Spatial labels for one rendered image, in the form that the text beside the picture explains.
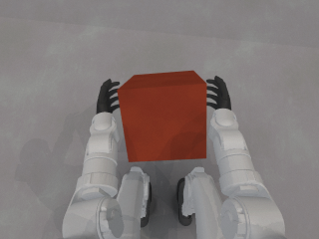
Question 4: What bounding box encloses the robot right hand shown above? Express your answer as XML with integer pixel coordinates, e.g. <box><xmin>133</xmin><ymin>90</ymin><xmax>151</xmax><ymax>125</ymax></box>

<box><xmin>206</xmin><ymin>76</ymin><xmax>231</xmax><ymax>110</ymax></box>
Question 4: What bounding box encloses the left robot thigh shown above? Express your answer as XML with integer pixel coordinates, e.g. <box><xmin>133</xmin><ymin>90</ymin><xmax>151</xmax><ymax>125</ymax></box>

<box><xmin>116</xmin><ymin>171</ymin><xmax>150</xmax><ymax>239</ymax></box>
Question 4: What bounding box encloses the robot right forearm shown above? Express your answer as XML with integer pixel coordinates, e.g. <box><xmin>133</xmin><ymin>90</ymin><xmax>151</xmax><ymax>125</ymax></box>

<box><xmin>208</xmin><ymin>109</ymin><xmax>285</xmax><ymax>227</ymax></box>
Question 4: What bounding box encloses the left robot foot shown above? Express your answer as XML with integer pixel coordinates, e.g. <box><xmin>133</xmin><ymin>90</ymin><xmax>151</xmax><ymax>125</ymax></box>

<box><xmin>141</xmin><ymin>182</ymin><xmax>152</xmax><ymax>228</ymax></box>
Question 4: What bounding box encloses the robot left forearm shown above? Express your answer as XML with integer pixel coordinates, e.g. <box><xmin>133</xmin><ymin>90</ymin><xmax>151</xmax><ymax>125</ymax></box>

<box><xmin>62</xmin><ymin>112</ymin><xmax>120</xmax><ymax>237</ymax></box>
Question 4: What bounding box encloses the robot right upper arm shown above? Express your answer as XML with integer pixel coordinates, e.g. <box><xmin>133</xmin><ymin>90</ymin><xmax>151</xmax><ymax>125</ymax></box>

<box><xmin>220</xmin><ymin>195</ymin><xmax>287</xmax><ymax>239</ymax></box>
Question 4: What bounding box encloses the robot left hand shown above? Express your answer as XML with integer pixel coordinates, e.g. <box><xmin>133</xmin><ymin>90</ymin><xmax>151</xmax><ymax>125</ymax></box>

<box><xmin>96</xmin><ymin>79</ymin><xmax>120</xmax><ymax>115</ymax></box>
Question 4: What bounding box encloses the carton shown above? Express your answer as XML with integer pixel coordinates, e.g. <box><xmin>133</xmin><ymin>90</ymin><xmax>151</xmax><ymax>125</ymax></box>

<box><xmin>117</xmin><ymin>70</ymin><xmax>207</xmax><ymax>162</ymax></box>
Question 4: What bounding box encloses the robot left upper arm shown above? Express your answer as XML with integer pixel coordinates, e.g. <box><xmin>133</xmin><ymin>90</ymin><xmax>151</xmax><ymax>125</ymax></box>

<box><xmin>57</xmin><ymin>196</ymin><xmax>125</xmax><ymax>239</ymax></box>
